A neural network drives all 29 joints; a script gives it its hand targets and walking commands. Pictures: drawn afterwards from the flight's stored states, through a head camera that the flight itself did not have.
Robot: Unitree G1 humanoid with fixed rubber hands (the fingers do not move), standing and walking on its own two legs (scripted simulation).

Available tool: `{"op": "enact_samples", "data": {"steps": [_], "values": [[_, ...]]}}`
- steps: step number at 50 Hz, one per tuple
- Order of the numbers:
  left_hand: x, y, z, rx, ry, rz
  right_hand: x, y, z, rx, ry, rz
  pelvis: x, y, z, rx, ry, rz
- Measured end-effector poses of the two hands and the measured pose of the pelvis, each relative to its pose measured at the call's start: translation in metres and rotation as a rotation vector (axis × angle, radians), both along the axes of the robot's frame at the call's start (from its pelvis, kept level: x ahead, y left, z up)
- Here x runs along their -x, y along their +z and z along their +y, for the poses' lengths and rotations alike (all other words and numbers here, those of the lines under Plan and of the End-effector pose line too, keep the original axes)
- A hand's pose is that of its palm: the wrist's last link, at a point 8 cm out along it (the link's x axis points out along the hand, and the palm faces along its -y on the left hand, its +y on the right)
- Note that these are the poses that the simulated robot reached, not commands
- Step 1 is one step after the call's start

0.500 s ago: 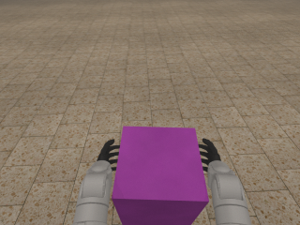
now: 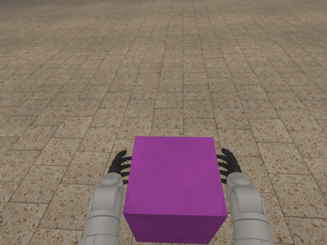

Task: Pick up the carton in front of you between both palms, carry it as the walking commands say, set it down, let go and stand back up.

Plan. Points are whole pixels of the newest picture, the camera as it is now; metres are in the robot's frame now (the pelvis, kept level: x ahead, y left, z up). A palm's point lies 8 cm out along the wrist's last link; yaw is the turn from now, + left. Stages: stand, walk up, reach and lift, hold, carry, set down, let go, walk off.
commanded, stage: hold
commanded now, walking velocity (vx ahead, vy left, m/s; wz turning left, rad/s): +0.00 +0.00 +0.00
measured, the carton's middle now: (173, 192) +0.29 +0.00 -0.04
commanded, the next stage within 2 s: set down in 0.26 s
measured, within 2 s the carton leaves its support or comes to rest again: neither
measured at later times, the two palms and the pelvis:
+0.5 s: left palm (122, 171) +0.31 +0.14 +0.03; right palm (235, 167) +0.32 -0.16 +0.03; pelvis +0.01 -0.02 +0.00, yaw +2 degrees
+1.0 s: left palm (139, 191) +0.36 +0.12 -0.17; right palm (225, 196) +0.35 -0.18 -0.17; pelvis -0.03 +0.01 -0.09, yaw +1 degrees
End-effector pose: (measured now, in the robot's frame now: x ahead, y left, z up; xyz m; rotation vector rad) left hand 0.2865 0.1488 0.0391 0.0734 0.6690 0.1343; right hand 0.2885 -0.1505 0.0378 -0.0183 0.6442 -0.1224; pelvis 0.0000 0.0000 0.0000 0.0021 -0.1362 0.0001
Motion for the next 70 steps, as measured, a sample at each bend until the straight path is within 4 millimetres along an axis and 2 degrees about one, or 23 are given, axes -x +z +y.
{"op": "enact_samples", "data": {"steps": [10, 19, 23, 27, 32, 38, 42, 45, 51, 58, 70], "values": [[-0.001, 0.003, -0.011, 0.000, 0.017, -0.001, -0.006, 0.003, -0.011, -0.014, 0.012, -0.004, -0.001, 0.000, -0.016, -0.001, 0.016, 0.003], [-0.009, 0.004, -0.014, 0.006, 0.029, 0.001, -0.017, 0.006, -0.014, -0.024, 0.014, -0.006, -0.007, 0.000, -0.021, 0.002, 0.025, 0.010], [-0.019, -0.001, -0.014, 0.017, 0.037, 0.013, -0.028, 0.001, -0.013, -0.043, -0.008, 0.005, -0.009, -0.002, -0.019, 0.005, 0.028, 0.021], [-0.033, -0.015, -0.014, 0.030, 0.035, 0.026, -0.038, -0.013, -0.013, -0.068, -0.038, 0.018, -0.009, -0.006, -0.015, 0.009, 0.031, 0.052], [-0.050, -0.049, -0.017, 0.007, -0.002, 0.053, -0.046, -0.049, -0.016, -0.056, -0.053, 0.044, -0.005, -0.014, -0.008, 0.009, 0.022, 0.149], [-0.057, -0.116, -0.021, -0.008, -0.044, 0.063, -0.043, -0.117, -0.021, -0.024, -0.064, 0.053, 0.005, -0.030, 0.002, -0.001, 0.005, 0.341], [-0.059, -0.162, -0.023, 0.010, -0.043, 0.045, -0.043, -0.161, -0.023, -0.020, -0.072, 0.034, 0.014, -0.049, 0.008, -0.007, 0.005, 0.481], [-0.064, -0.187, -0.024, 0.030, -0.036, 0.017, -0.046, -0.186, -0.024, -0.026, -0.085, 0.006, 0.019, -0.066, 0.010, -0.009, 0.011, 0.571], [-0.080, -0.214, -0.027, 0.061, -0.026, -0.034, -0.061, -0.211, -0.026, -0.037, -0.101, -0.046, 0.029, -0.100, 0.011, -0.007, 0.023, 0.687], [-0.093, -0.248, -0.032, 0.061, -0.032, -0.001, -0.071, -0.244, -0.031, -0.057, -0.126, -0.013, 0.038, -0.136, 0.007, -0.010, 0.027, 0.761], [-0.118, -0.325, -0.039, 0.036, -0.081, 0.021, -0.083, -0.325, -0.038, -0.057, -0.158, 0.010, 0.050, -0.202, -0.002, -0.029, 0.037, 0.881]]}}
